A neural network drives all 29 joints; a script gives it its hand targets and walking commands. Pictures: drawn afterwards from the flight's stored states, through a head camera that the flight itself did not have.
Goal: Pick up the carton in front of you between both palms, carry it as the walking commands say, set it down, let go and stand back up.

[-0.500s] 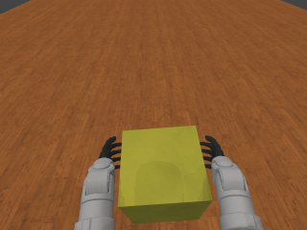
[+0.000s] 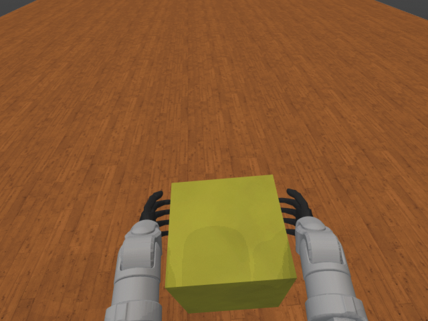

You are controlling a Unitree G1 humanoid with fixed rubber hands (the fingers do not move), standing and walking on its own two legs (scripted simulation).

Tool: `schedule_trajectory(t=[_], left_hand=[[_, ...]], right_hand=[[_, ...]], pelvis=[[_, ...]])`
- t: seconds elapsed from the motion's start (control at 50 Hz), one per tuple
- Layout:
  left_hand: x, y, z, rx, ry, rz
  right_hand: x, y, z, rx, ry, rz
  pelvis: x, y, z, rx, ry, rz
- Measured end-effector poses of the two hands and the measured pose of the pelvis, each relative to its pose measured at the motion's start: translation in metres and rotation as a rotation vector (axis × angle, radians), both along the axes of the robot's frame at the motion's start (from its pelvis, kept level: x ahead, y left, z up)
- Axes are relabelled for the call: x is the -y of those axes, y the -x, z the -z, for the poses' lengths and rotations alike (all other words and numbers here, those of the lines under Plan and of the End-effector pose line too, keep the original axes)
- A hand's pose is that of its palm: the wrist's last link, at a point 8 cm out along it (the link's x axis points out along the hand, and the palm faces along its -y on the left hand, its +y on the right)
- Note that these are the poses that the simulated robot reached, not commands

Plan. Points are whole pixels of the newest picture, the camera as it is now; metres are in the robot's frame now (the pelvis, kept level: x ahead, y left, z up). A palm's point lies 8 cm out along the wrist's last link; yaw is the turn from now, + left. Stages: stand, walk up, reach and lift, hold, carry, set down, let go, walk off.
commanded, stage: set down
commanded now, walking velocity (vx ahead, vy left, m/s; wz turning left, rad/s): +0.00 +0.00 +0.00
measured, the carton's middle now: (227, 248) +0.30 -0.01 -0.05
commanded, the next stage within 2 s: none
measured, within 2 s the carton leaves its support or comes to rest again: neither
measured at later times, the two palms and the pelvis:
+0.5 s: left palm (158, 250) +0.32 +0.15 -0.09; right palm (281, 240) +0.34 -0.14 -0.09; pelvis -0.03 -0.02 -0.04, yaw +1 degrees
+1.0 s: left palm (166, 269) +0.35 +0.16 -0.24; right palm (266, 253) +0.39 -0.13 -0.24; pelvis -0.06 -0.02 -0.18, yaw +0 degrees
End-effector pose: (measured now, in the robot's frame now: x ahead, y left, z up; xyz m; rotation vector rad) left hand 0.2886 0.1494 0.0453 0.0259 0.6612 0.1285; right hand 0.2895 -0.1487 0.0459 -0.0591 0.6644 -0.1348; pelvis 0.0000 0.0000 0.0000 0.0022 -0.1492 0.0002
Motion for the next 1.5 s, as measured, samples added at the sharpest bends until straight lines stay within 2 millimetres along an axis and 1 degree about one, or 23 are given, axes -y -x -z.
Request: schedule_trajectory(t=[0.1, 0.16, 0.22, 0.28, 0.36, 0.42, 0.48, 0.56, 0.62, 0.66, 0.74, 0.82, 0.9, 1.02, 1.18, 1.32, 1.5], left_hand=[[0.001, -0.006, 0.002, -0.005, 0.000, -0.005], [0.002, -0.012, 0.006, -0.016, 0.006, -0.018], [0.002, -0.018, 0.015, -0.031, 0.014, -0.044], [0.001, -0.025, 0.028, -0.038, 0.014, -0.074], [-0.002, -0.030, 0.055, -0.039, -0.001, -0.100], [-0.004, -0.029, 0.085, -0.041, -0.014, -0.109], [-0.006, -0.027, 0.119, -0.042, -0.020, -0.118], [-0.005, -0.027, 0.165, -0.032, -0.009, -0.138], [-0.005, -0.030, 0.190, -0.005, 0.003, -0.163], [-0.006, -0.034, 0.202, 0.017, 0.011, -0.178], [-0.008, -0.044, 0.218, 0.044, 0.024, -0.199], [-0.010, -0.052, 0.234, 0.032, 0.034, -0.206], [-0.011, -0.055, 0.256, 0.005, 0.036, -0.206], [-0.012, -0.058, 0.294, -0.012, 0.028, -0.216], [-0.015, -0.064, 0.348, -0.016, 0.017, -0.247], [-0.017, -0.067, 0.394, -0.024, 0.013, -0.274], [-0.018, -0.072, 0.450, -0.035, 0.010, -0.296]], right_hand=[[0.001, -0.006, 0.002, -0.005, 0.002, -0.002], [0.001, -0.013, 0.006, -0.016, -0.001, -0.002], [-0.001, -0.021, 0.015, -0.029, -0.005, 0.001], [-0.004, -0.031, 0.027, -0.034, -0.005, 0.002], [-0.008, -0.042, 0.055, -0.036, 0.007, -0.018], [-0.011, -0.047, 0.086, -0.040, 0.013, -0.042], [-0.012, -0.048, 0.122, -0.041, 0.011, -0.052], [-0.012, -0.050, 0.168, -0.030, 0.003, -0.050], [-0.012, -0.055, 0.193, -0.003, -0.012, -0.048], [-0.013, -0.060, 0.204, 0.018, -0.023, -0.045], [-0.016, -0.073, 0.221, 0.044, -0.038, -0.046], [-0.017, -0.083, 0.239, 0.028, -0.042, -0.053], [-0.018, -0.091, 0.259, -0.001, -0.037, -0.070], [-0.020, -0.103, 0.296, -0.019, -0.026, -0.102], [-0.025, -0.116, 0.350, -0.022, -0.018, -0.137], [-0.028, -0.126, 0.397, -0.029, -0.011, -0.164], [-0.031, -0.140, 0.453, -0.040, -0.001, -0.202]], pelvis=[[0.002, -0.005, 0.000, -0.010, -0.001, -0.001], [0.003, -0.005, 0.001, -0.017, -0.003, -0.001], [0.006, -0.003, 0.003, -0.033, -0.005, -0.002], [0.008, 0.001, 0.007, -0.069, -0.005, -0.004], [0.012, 0.008, 0.014, -0.155, -0.004, -0.007], [0.014, 0.016, 0.021, -0.240, 0.001, -0.009], [0.016, 0.025, 0.032, -0.333, 0.005, -0.013], [0.019, 0.035, 0.052, -0.465, 0.006, -0.011], [0.021, 0.041, 0.071, -0.559, 0.003, -0.006], [0.021, 0.044, 0.084, -0.611, 0.002, -0.003], [0.021, 0.050, 0.110, -0.680, 0.001, -0.002], [0.021, 0.056, 0.132, -0.723, 0.001, -0.002], [0.020, 0.059, 0.152, -0.767, 0.000, -0.002], [0.020, 0.063, 0.184, -0.839, -0.003, -0.002], [0.019, 0.070, 0.228, -0.909, -0.005, 0.000], [0.018, 0.077, 0.263, -0.942, -0.011, 0.001], [0.020, 0.086, 0.304, -0.958, -0.026, 0.004]])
